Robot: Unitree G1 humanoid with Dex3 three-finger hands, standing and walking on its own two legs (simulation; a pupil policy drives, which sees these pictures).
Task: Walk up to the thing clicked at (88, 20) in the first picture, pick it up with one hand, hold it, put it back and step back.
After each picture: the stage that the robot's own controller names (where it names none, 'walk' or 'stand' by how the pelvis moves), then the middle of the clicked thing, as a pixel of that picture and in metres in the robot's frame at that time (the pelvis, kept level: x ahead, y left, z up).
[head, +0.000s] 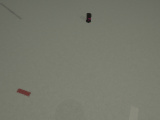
stand; (88, 17) +1.83 -0.17 -0.72
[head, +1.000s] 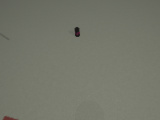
walk; (77, 32) +1.70 +0.11 -0.70
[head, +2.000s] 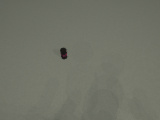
walk; (63, 53) +1.15 +0.23 -0.72
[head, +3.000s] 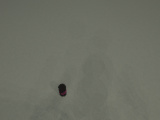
walk; (62, 90) +0.72 +0.17 -0.71
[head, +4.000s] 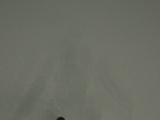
walk; out of the picture +0.44 +0.09 -0.70
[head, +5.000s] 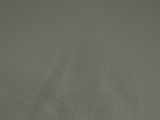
stand; out of the picture +0.37 +0.12 -0.72
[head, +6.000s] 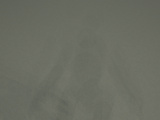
stand; out of the picture +0.35 +0.16 -0.71
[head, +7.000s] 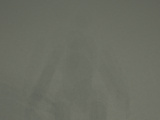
stand; out of the picture +0.35 +0.16 -0.72
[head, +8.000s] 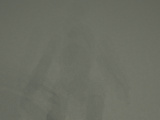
stand; out of the picture +0.35 +0.18 -0.71
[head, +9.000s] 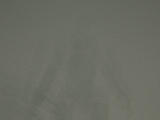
stand; out of the picture +0.35 +0.18 -0.73
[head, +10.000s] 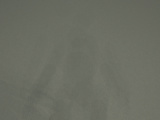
stand; out of the picture +0.38 +0.17 -0.72
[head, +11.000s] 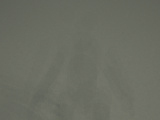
stand; out of the picture +0.34 +0.19 -0.72
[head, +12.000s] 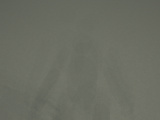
stand; out of the picture +0.39 +0.18 -0.73
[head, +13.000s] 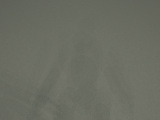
stand; out of the picture +0.38 +0.17 -0.73
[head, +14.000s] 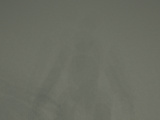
stand; out of the picture +0.38 +0.17 -0.73
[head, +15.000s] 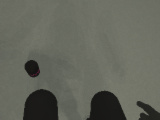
go down; (32, 69) +0.44 +0.21 -0.41
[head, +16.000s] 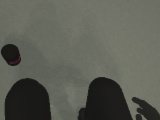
go down; (11, 55) +0.44 +0.25 -0.31
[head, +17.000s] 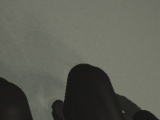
close in; out of the picture +0.42 +0.29 -0.22
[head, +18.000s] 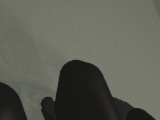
close; out of the picture +0.42 +0.30 -0.22
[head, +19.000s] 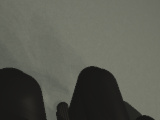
lift; out of the picture +0.36 +0.28 -0.17
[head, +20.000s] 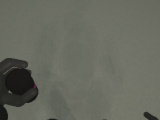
lift; (23, 87) +0.32 +0.18 +0.01
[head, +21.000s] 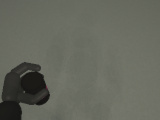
hold; (36, 89) +0.33 +0.15 +0.01
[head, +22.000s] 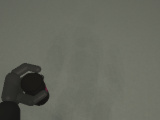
hold; (36, 90) +0.32 +0.15 +0.01
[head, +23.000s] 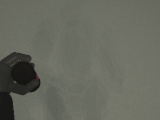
crouch; (27, 78) +0.37 +0.17 -0.04
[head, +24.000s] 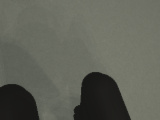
lower; out of the picture +0.47 +0.27 -0.10
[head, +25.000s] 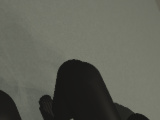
lower; out of the picture +0.43 +0.30 -0.22
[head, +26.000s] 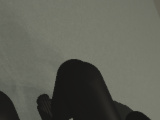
lower; out of the picture +0.43 +0.31 -0.23
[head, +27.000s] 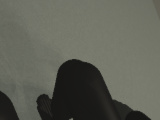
lower; out of the picture +0.43 +0.32 -0.23
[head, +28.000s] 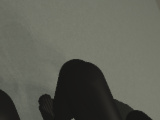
lower; out of the picture +0.42 +0.31 -0.23
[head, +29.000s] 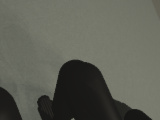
open; out of the picture +0.42 +0.29 -0.23
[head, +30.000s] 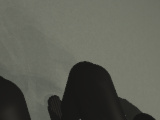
stand; out of the picture +0.42 +0.27 -0.23
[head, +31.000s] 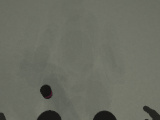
walk; (46, 92) +0.43 +0.17 -0.54
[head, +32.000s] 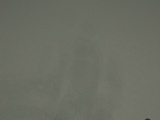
stand; out of the picture +0.39 +0.15 -0.66
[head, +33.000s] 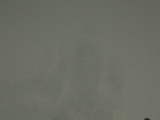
stand; out of the picture +0.40 +0.16 -0.67
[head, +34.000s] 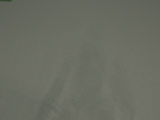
stand; out of the picture +0.41 +0.14 -0.72
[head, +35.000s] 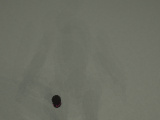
walk; (56, 101) +0.47 +0.13 -0.70
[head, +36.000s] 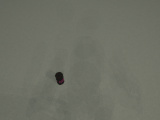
walk; (59, 78) +0.71 +0.20 -0.70
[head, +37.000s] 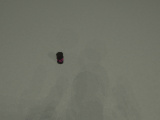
stand; (60, 58) +1.01 +0.17 -0.70
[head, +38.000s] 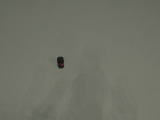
stand; (60, 62) +1.00 +0.17 -0.72
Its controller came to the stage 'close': yes
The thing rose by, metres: 0.71
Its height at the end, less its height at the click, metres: +0.00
